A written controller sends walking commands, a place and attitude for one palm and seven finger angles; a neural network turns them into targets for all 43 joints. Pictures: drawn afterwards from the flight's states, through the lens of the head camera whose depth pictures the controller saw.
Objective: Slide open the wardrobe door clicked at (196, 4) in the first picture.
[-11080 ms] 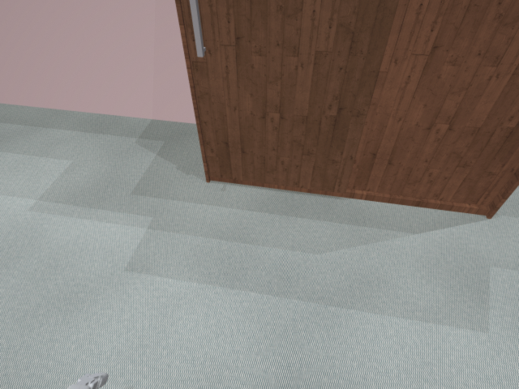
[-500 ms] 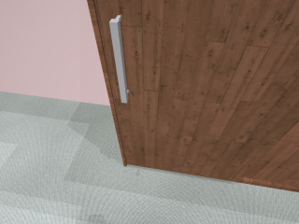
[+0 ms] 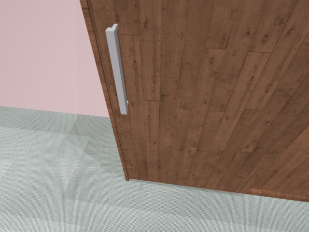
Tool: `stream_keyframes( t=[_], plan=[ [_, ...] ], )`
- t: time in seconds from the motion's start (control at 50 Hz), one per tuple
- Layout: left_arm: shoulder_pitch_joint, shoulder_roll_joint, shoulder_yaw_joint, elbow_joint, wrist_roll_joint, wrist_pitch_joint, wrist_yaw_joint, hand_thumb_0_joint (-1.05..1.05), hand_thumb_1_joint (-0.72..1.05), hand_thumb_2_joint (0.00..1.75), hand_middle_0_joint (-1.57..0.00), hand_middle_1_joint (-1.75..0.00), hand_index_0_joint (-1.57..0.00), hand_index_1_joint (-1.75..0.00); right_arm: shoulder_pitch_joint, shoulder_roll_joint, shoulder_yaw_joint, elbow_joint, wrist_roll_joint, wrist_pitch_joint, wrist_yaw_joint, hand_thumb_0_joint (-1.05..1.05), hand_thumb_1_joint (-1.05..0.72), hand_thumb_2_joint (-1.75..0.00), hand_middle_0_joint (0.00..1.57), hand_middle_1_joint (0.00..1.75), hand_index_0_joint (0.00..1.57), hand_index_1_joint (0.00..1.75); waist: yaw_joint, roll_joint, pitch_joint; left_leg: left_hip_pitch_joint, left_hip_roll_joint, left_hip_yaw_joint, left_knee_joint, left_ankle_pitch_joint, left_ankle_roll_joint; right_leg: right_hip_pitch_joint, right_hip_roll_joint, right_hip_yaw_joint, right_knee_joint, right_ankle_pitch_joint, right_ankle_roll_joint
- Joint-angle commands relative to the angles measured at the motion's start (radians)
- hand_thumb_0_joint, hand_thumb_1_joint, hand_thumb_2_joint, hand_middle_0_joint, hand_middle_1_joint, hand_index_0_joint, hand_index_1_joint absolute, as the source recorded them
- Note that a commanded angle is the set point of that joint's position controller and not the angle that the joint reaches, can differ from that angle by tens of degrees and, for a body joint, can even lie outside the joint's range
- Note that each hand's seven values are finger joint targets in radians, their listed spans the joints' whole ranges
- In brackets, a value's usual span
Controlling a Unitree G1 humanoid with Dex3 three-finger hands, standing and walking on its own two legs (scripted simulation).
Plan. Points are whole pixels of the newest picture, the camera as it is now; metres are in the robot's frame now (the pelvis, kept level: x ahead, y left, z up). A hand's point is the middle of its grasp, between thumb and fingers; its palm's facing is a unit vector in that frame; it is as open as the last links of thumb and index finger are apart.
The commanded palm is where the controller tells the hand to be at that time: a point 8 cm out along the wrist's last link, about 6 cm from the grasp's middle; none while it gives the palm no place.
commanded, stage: shuffle to correct the standing spot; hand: left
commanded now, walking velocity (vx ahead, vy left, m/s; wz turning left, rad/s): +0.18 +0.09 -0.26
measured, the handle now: (120, 75) +0.55 +0.16 +0.12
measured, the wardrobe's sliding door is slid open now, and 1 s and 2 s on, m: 0.00 0.00 0.00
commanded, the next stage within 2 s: come to a stop and stand still in 0.14 s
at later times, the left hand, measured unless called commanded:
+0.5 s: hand (101, 227) +0.17 +0.18 -0.18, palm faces -0.04 -0.97 -0.25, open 7.4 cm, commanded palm none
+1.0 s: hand out of the picture +0.07 +0.25 -0.18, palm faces -0.02 -0.97 -0.23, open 7.3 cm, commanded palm none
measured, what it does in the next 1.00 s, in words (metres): steps on the spot: right foot, then left foot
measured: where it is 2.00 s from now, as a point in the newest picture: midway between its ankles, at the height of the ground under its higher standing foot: outside the picture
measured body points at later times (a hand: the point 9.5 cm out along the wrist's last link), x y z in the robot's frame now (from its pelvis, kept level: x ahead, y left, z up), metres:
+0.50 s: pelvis +0.08 +0.00 -0.02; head +0.11 -0.02 +0.43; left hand +0.18 +0.23 -0.16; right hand -0.02 -0.22 -0.18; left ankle -0.01 +0.12 -0.70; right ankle +0.11 -0.09 -0.74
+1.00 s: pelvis +0.05 +0.06 +0.00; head +0.07 +0.07 +0.45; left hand +0.07 +0.30 -0.16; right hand +0.09 -0.17 -0.15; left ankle +0.08 +0.15 -0.74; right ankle +0.02 -0.07 -0.74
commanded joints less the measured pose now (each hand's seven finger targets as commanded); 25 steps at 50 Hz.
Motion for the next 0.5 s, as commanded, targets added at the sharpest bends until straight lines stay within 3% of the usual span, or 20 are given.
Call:
stream_keyframes(
  t=[0.0, 0.08, 0.12, 0.14, 0.16, 0.18, 0.2, 0.24, 0.28, 0.3, 0.32, 0.34, 0.36, 0.38, 0.4, 0.42, 0.44, 0.48],
  plan=[
    [0.051, 0.156, 0.042, -0.048, 0.001, -0.013, 0.005, 0.0, 0.9, 0.9, -0.2, -0.3, -0.2, -0.3, 0.056, -0.106, -0.034, -0.046, 0.0, -0.016, -0.009, 0.0, -0.9, -0.9, 0.2, 0.3, 0.2, 0.3, -0.007, -0.084, 0.114, -0.084, 0.055, -0.024, -0.001, -0.02, 0.013, -0.085, -0.12, 0.166, -0.097, -0.004, -0.099],
    [0.114, 0.13, 0.058, -0.044, 0.0, -0.019, 0.011, 0.0, 0.9, 0.9, -0.2, -0.3, -0.2, -0.3, 0.122, -0.088, -0.041, -0.044, 0.004, -0.033, -0.02, 0.0, -0.9, -0.9, 0.2, 0.3, 0.2, 0.3, -0.009, -0.081, 0.032, -0.06, 0.06, -0.002, 0.07, 0.107, 0.019, -0.013, -0.118, 0.151, 0.033, 0.229, -0.122],
    [0.109, 0.091, 0.057, -0.052, 0.001, -0.019, 0.013, 0.0, 0.9, 0.9, -0.2, -0.3, -0.2, -0.3, 0.183, -0.09, -0.047, -0.027, 0.005, -0.038, -0.026, 0.0, -0.9, -0.9, 0.2, 0.3, 0.2, 0.3, -0.03, 0.006, 0.022, 0.046, 0.105, -0.042, 0.062, 0.271, 0.045, -0.1, -0.066, 0.065, 0.177, 0.289, -0.109],
    [0.08, 0.056, 0.05, -0.066, 0.001, -0.021, 0.012, 0.0, 0.9, 0.9, -0.2, -0.3, -0.2, -0.3, 0.251, -0.101, -0.053, -0.007, 0.001, -0.04, -0.031, 0.0, -0.9, -0.9, 0.2, 0.3, 0.2, 0.3, -0.064, 0.095, 0.011, 0.177, 0.165, -0.106, 0.015, 0.417, 0.08, -0.231, -0.013, -0.023, 0.31, 0.226, -0.084],
    [0.009, 0.015, 0.037, -0.101, 0.001, -0.026, 0.013, 0.0, 0.9, 0.9, -0.2, -0.3, -0.2, -0.3, 0.341, -0.105, -0.056, 0.019, -0.002, -0.042, -0.033, 0.0, -0.9, -0.9, 0.2, 0.3, 0.2, 0.3, -0.102, 0.215, 0.056, 0.301, 0.261, -0.206, -0.057, 0.633, 0.139, -0.439, 0.028, -0.116, 0.453, -0.134, -0.054],
    [-0.049, 0.001, 0.036, -0.125, 0.005, -0.026, 0.018, 0.0, 0.9, 0.9, -0.2, -0.3, -0.2, -0.3, 0.392, -0.085, -0.049, 0.04, -0.003, -0.038, -0.034, 0.0, -0.9, -0.9, 0.2, 0.3, 0.2, 0.3, -0.114, 0.213, 0.12, 0.285, 0.309, -0.223, -0.085, 0.734, 0.185, -0.528, 0.003, -0.114, 0.57, -0.286, -0.04],
    [-0.073, 0.002, 0.041, -0.132, 0.004, -0.026, 0.017, 0.0, 0.9, 0.9, -0.2, -0.3, -0.2, -0.3, 0.398, -0.057, -0.042, 0.041, -0.003, -0.037, -0.034, 0.0, -0.9, -0.9, 0.2, 0.3, 0.2, 0.3, -0.108, 0.15, 0.16, 0.252, 0.324, -0.222, -0.089, 0.729, 0.216, -0.554, -0.028, -0.095, 0.608, -0.29, -0.041],
    [-0.074, -0.03, 0.042, -0.136, 0.002, -0.027, 0.005, 0.0, 0.9, 0.9, -0.2, -0.3, -0.2, -0.3, 0.331, -0.041, -0.038, 0.02, -0.008, -0.043, -0.036, 0.0, -0.9, -0.9, 0.2, 0.3, 0.2, 0.3, -0.073, 0.1, 0.21, 0.14, 0.305, -0.175, -0.123, 0.599, 0.216, -0.509, -0.083, -0.102, 0.549, -0.258, -0.045],
    [-0.035, -0.05, 0.039, -0.128, 0.002, -0.019, -0.001, 0.0, 0.9, 0.9, -0.2, -0.3, -0.2, -0.3, 0.249, -0.048, -0.038, -0.007, -0.01, -0.043, -0.04, 0.0, -0.9, -0.9, 0.2, 0.3, 0.2, 0.3, -0.029, 0.069, 0.206, -0.004, 0.261, -0.092, -0.115, 0.571, 0.169, -0.318, -0.083, -0.139, 0.363, -0.178, -0.04],
    [0.027, -0.035, 0.044, -0.11, 0.004, -0.023, -0.003, 0.0, 0.9, 0.9, -0.2, -0.3, -0.2, -0.3, 0.21, -0.061, -0.038, -0.013, -0.005, -0.044, -0.045, 0.0, -0.9, -0.9, 0.2, 0.3, 0.2, 0.3, 0.011, 0.036, 0.169, -0.027, 0.221, -0.045, -0.032, 0.656, 0.133, -0.198, -0.058, -0.162, 0.228, -0.071, -0.043],
    [0.13, -0.001, 0.055, -0.076, 0.005, -0.032, 0.0, 0.0, 0.9, 0.9, -0.2, -0.3, -0.2, -0.3, 0.186, -0.089, -0.044, -0.02, 0.008, -0.048, -0.048, 0.0, -0.9, -0.9, 0.2, 0.3, 0.2, 0.3, 0.062, 0.003, 0.083, -0.05, 0.181, -0.01, 0.091, 0.694, 0.094, -0.029, -0.039, -0.164, 0.087, 0.136, -0.046],
    [0.209, 0.088, 0.069, -0.051, 0.008, -0.049, 0.012, 0.0, 0.9, 0.9, -0.2, -0.3, -0.2, -0.3, 0.198, -0.093, -0.049, -0.027, 0.022, -0.05, -0.046, 0.0, -0.9, -0.9, 0.2, 0.3, 0.2, 0.3, 0.079, -0.117, -0.026, -0.125, 0.114, 0.014, 0.257, 0.515, 0.044, 0.15, -0.132, -0.025, 0.03, 0.435, -0.084],
    [0.227, 0.171, 0.085, -0.044, 0.003, -0.06, 0.023, 0.0, 0.9, 0.9, -0.2, -0.3, -0.2, -0.3, 0.222, -0.053, -0.05, -0.04, 0.034, -0.044, -0.04, 0.0, -0.9, -0.9, 0.2, 0.3, 0.2, 0.3, 0.056, -0.277, -0.11, -0.185, 0.006, 0.036, 0.421, -0.045, 0.001, 0.204, -0.364, 0.215, -0.042, 0.79, -0.195],
    [0.161, 0.207, 0.081, -0.058, -0.013, -0.057, 0.023, 0.0, 0.9, 0.9, -0.2, -0.3, -0.2, -0.3, 0.211, -0.072, -0.066, -0.034, 0.035, -0.028, -0.047, 0.0, -0.9, -0.9, 0.2, 0.3, 0.2, 0.3, 0.032, -0.222, -0.107, -0.153, 0.01, -0.046, 0.5, -0.297, 0.01, 0.122, -0.409, 0.214, -0.06, 0.842, -0.279],
    [0.074, 0.183, 0.081, -0.085, -0.012, -0.049, 0.028, 0.0, 0.9, 0.9, -0.2, -0.3, -0.2, -0.3, 0.208, -0.047, -0.067, -0.031, 0.03, -0.02, -0.049, 0.0, -0.9, -0.9, 0.2, 0.3, 0.2, 0.3, 0.007, -0.125, -0.034, -0.166, 0.02, -0.078, 0.495, -0.295, 0.022, 0.047, -0.388, 0.143, -0.063, 0.788, -0.283],
    [0.053, 0.112, 0.073, -0.089, -0.005, -0.038, 0.035, 0.0, 0.9, 0.9, -0.2, -0.3, -0.2, -0.3, 0.205, 0.05, -0.054, -0.013, 0.023, -0.007, -0.047, 0.0, -0.9, -0.9, 0.2, 0.3, 0.2, 0.3, 0.011, -0.165, 0.021, -0.195, 0.036, -0.071, 0.519, -0.294, 0.014, -0.018, -0.379, 0.129, -0.058, 0.747, -0.266],
    [0.028, 0.065, 0.056, -0.089, -0.002, -0.025, 0.041, 0.0, 0.9, 0.9, -0.2, -0.3, -0.2, -0.3, 0.211, 0.088, -0.045, 0.0, 0.021, 0.009, -0.047, 0.0, -0.9, -0.9, 0.2, 0.3, 0.2, 0.3, 0.001, -0.178, 0.058, -0.192, 0.047, -0.082, 0.528, -0.283, 0.006, -0.093, -0.373, 0.118, -0.079, 0.647, -0.254],
    [-0.026, 0.05, 0.053, -0.105, 0.004, -0.014, 0.043, 0.0, 0.9, 0.9, -0.2, -0.3, -0.2, -0.3, 0.231, 0.104, -0.046, 0.008, 0.014, 0.026, -0.042, 0.0, -0.9, -0.9, 0.2, 0.3, 0.2, 0.3, -0.021, -0.139, 0.071, -0.181, 0.044, -0.074, 0.497, -0.235, 0.0, -0.152, -0.343, 0.069, -0.108, 0.513, -0.224]
  ],
)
